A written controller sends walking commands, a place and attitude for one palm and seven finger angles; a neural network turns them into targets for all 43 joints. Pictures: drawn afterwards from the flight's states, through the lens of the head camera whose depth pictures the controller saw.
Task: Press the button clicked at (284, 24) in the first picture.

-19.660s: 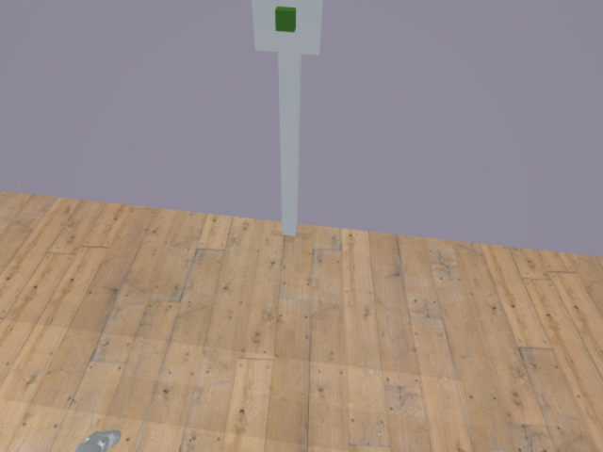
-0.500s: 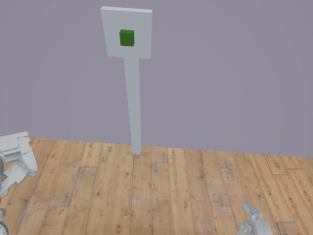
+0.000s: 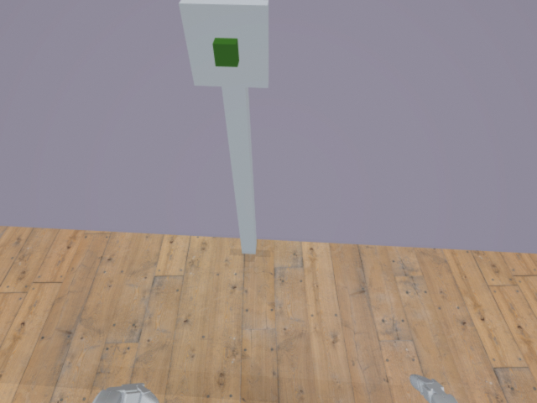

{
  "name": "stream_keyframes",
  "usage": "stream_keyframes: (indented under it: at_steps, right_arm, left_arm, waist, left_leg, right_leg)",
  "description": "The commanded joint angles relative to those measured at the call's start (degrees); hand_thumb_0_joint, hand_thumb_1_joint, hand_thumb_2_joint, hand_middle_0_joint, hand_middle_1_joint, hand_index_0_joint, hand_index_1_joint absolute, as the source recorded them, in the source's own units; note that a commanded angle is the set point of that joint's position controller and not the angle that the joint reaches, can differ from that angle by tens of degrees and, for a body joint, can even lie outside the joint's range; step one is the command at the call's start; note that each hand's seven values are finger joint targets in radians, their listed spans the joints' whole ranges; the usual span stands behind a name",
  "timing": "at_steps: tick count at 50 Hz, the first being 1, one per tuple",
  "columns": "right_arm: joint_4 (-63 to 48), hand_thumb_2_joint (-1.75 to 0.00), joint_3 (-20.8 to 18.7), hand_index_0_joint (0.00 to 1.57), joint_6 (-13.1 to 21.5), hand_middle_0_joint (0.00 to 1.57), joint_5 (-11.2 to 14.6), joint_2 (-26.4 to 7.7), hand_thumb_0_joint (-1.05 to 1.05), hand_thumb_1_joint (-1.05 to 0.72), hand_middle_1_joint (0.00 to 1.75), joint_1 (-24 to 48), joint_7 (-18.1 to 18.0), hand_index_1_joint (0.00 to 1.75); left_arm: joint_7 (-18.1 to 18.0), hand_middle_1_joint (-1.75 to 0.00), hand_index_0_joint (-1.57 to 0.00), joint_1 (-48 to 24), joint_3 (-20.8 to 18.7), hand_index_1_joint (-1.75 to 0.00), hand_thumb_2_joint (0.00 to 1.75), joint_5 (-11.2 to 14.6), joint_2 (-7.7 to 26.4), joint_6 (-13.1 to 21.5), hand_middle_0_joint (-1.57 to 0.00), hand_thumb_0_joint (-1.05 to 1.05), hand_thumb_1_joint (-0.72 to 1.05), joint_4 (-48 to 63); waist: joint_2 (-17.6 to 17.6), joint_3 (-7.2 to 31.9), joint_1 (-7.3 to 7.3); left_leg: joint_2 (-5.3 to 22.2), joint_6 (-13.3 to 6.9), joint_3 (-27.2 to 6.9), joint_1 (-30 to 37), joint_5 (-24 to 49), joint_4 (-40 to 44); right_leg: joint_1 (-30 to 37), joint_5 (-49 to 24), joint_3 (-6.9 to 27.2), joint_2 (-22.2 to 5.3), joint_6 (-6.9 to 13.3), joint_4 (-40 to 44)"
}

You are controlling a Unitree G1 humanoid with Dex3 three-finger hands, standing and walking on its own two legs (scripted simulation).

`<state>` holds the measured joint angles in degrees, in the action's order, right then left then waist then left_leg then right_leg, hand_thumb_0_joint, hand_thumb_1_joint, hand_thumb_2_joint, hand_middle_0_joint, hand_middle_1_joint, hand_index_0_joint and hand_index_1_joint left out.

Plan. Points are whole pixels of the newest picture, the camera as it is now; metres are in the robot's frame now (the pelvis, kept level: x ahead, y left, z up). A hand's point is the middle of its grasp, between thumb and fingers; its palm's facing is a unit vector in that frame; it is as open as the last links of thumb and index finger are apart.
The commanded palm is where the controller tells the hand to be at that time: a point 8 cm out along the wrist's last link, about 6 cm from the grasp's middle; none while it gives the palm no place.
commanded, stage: let the arm hang, fingers relaxed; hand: left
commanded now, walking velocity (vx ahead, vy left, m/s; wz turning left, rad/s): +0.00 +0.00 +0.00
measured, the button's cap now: (226, 51) +0.77 +0.12 +0.15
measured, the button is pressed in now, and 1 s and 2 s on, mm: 0 0 0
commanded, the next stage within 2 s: stand and wait in 0.86 s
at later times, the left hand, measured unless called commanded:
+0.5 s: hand out of the picture -0.05 +0.22 -0.16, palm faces +0.03 -0.97 -0.26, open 6.8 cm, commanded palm none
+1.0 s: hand out of the picture -0.02 +0.17 -0.16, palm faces +0.03 -0.98 -0.18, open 7.4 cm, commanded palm none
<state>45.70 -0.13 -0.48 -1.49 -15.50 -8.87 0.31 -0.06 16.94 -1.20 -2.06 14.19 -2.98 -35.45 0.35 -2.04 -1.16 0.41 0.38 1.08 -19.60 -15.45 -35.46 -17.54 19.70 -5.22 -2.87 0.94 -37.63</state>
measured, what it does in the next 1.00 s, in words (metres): stands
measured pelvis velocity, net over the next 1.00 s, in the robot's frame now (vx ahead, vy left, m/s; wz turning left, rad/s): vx -0.01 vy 0.01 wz -0.01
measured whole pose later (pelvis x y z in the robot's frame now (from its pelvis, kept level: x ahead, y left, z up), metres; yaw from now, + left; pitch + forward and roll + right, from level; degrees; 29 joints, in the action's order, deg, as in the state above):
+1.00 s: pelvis -0.01 +0.01 +0.02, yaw -1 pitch -2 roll +0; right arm 64.2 -0.7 -0.9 -1.1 -6.4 -17.7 -2.0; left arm -1.8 15.9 -1.7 -0.7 7.3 -0.1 -65.9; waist 0.5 -3.1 -0.7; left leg 1.2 0.2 1.5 -13.7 -9.8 -25.3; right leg -11.2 12.6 -5.0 -1.5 0.6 -25.6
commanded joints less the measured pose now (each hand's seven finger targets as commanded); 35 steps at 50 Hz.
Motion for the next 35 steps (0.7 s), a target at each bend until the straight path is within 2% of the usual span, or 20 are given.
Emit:
stream_keyframes:
  at_steps: [1, 2, 3, 6, 7, 9, 11, 12, 16, 18, 24, 27, 31, 35]
  right_arm:
    - [-0.65, -0.9, -1.01, 0.2, 0.55, 0.2, -0.37, -4.61, 0.0, -0.9, 0.3, -0.88, -0.37, 0.3]
    - [0.2, -0.9, -0.9, 0.2, 0.47, 0.2, -0.18, -4.9, 0.0, -0.9, 0.3, -0.79, -0.46, 0.3]
    - [1.37, -0.9, -0.86, 0.2, 0.32, 0.2, -0.11, -4.14, 0.0, -0.9, 0.3, -0.76, -0.62, 0.3]
    - [4.58, -0.9, -0.97, 0.2, -0.18, 0.2, -0.15, -2.64, 0.0, -0.9, 0.3, -3.05, -1.12, 0.3]
    - [5.31, -0.9, -1.18, 0.2, -0.32, 0.2, -0.02, -2.88, 0.0, -0.9, 0.3, -4.08, -1.24, 0.3]
    - [7.33, -0.9, -1.5, 0.2, -0.52, 0.2, -0.04, -2.72, 0.0, -0.9, 0.3, -5.91, -1.34, 0.3]
    - [8.91, -0.9, -1.77, 0.2, -0.46, 0.2, -0.01, -2.86, 0.0, -0.9, 0.3, -7.44, -1.48, 0.3]
    - [9.29, -0.9, -2.01, 0.2, -0.45, 0.2, 0.13, -3.4, 0.0, -0.9, 0.3, -8.01, -1.56, 0.3]
    - [12.06, -0.9, -2.12, 0.2, -0.2, 0.2, 0.19, -2.22, 0.0, -0.9, 0.3, -10.35, -1.71, 0.3]
    - [13.24, -0.9, -2.07, 0.2, -0.18, 0.2, 0.19, -1.42, 0.0, -0.9, 0.3, -11.13, -1.71, 0.3]
    - [15.44, -0.9, -1.76, 0.2, -0.48, 0.2, 0.01, 1.21, 0.0, -0.9, 0.3, -12.66, -1.75, 0.3]
    - [16.04, -0.9, -1.73, 0.2, -0.39, 0.2, 0.07, 1.72, 0.0, -0.9, 0.3, -13.14, -1.75, 0.3]
    - [16.69, -0.9, -1.58, 0.2, -0.04, 0.2, 0.0, 2.85, 0.0, -0.9, 0.3, -13.25, -1.89, 0.3]
    - [16.81, -0.9, -1.64, 0.2, 0.1, 0.2, 0.08, 3.35, 0.0, -0.9, 0.3, -13.23, -2.04, 0.3]
  left_arm:
    - [-0.75, -0.98, -0.82, -0.23, -1.5, -0.98, 0.9, 0.88, 7.18, 2.56, -0.82, 0.0, 0.9, -3.06]
    - [-0.89, -0.94, -0.79, 0.58, -1.48, -0.94, 0.9, 0.87, 7.52, 2.57, -0.79, 0.0, 0.9, -5.67]
    - [-0.93, -0.9, -0.75, 1.01, -1.3, -0.9, 0.9, 1.02, 6.83, 2.59, -0.75, 0.0, 0.9, -8.41]
    - [-0.97, -0.78, -0.64, 1.59, -1.44, -0.78, 0.9, 1.21, 5.47, 2.73, -0.64, 0.0, 0.9, -14.66]
    - [-0.96, -0.74, -0.6, 1.47, -1.63, -0.74, 0.9, 1.11, 5.75, 2.82, -0.6, 0.0, 0.9, -15.96]
    - [-0.83, -0.66, -0.53, 0.96, -1.35, -0.66, 0.9, 1.18, 5.43, 2.71, -0.53, 0.0, 0.9, -18.85]
    - [-0.76, -0.58, -0.46, 1.29, -1.32, -0.58, 0.9, 1.17, 5.31, 2.73, -0.46, 0.0, 0.9, -21.0]
    - [-0.8, -0.54, -0.42, 1.32, -1.33, -0.54, 0.9, 1.15, 5.44, 2.82, -0.42, 0.0, 0.9, -21.95]
    - [-1.01, -0.38, -0.27, 2.01, -1.16, -0.38, 0.9, 1.15, 4.35, 2.98, -0.27, 0.0, 0.9, -25.03]
    - [-1.16, -0.3, -0.2, 2.36, -1.17, -0.3, 0.9, 1.16, 3.99, 3.02, -0.2, 0.0, 0.9, -26.16]
    - [-1.52, -0.3, -0.2, 3.67, -1.1, -0.3, 0.9, 1.09, 2.24, 2.59, -0.2, 0.0, 0.9, -28.03]
    - [-1.68, -0.3, -0.2, 3.99, -1.22, -0.3, 0.9, 1.11, 1.96, 2.78, -0.2, 0.0, 0.9, -28.24]
    - [-1.75, -0.3, -0.2, 3.56, -1.33, -0.3, 0.9, 1.14, 0.94, 2.9, -0.2, 0.0, 0.9, -28.34]
    - [-1.83, -0.3, -0.2, 3.52, -1.4, -0.3, 0.9, 1.15, 0.16, 3.05, -0.2, 0.0, 0.9, -28.42]
  waist:
    - [7.43, 4.48, 1.09]
    - [8.75, 4.27, 1.8]
    - [8.81, 3.54, 1.85]
    - [12.51, 2.23, 1.4]
    - [10.11, 1.88, 1.39]
    - [8.18, 0.03, 1.0]
    - [6.74, -0.62, 1.03]
    - [4.03, -1.18, 1.06]
    - [-0.79, -1.98, 0.95]
    - [-0.66, -2.71, 0.84]
    - [-0.67, -5.74, 1.1]
    - [-1.1, -5.02, 1.16]
    - [1.86, -4.32, 1.18]
    - [1.44, -4.32, 1.19]
  left_leg:
    - [5.18, -2.76, -6.32, 2.66, 12.35, 9.11]
    - [5.39, -2.86, -6.97, 1.18, 11.11, 10.09]
    - [5.06, -2.49, -6.32, 0.93, 7.39, 10.93]
    - [4.46, -1.76, -5.63, 1.24, -0.83, 12.75]
    - [4.7, -1.85, -6.17, 1.49, -1.75, 13.07]
    - [4.68, -1.85, -6.39, 1.25, -6.77, 14.96]
    - [5.06, -2.15, -6.99, 1.32, -8.19, 16.45]
    - [5.38, -2.22, -7.23, 1.63, -8.03, 16.73]
    - [5.26, -2.49, -6.57, 3.0, -6.35, 17.05]
    - [5.11, -2.39, -6.11, 3.5, -5.93, 17.07]
    - [4.7, -2.49, -5.8, 1.8, -7.5, 17.77]
    - [4.44, -2.34, -4.85, 2.72, -4.98, 16.79]
    - [4.77, -2.27, -5.19, 2.03, -4.45, 17.72]
    - [4.59, -2.11, -5.0, 2.16, -3.07, 17.41]
  right_leg:
    - [4.68, -8.23, 5.43, -2.89, 1.1, 9.87]
    - [7.05, -7.24, 5.24, -2.55, 1.05, 10.98]
    - [7.35, -5.52, 5.51, -2.73, 1.27, 12.57]
    - [6.8, -1.34, 6.0, -3.01, 2.21, 16.18]
    - [6.74, -0.6, 5.92, -2.79, 2.27, 17.17]
    - [5.09, 2.96, 5.94, -2.8, 2.3, 18.63]
    - [4.96, 3.08, 5.47, -2.52, 2.22, 18.82]
    - [4.74, 2.93, 5.06, -2.23, 2.13, 18.86]
    - [3.66, 3.54, 5.25, -2.9, 1.99, 19.69]
    - [2.62, 4.41, 5.27, -3.03, 1.94, 19.86]
    - [0.62, 6.54, 5.45, -2.84, 1.56, 19.73]
    - [0.75, 5.74, 5.72, -3.03, 1.67, 19.69]
    - [2.16, 2.49, 5.39, -2.9, 1.52, 18.43]
    - [2.78, 1.1, 5.38, -2.96, 1.48, 18.46]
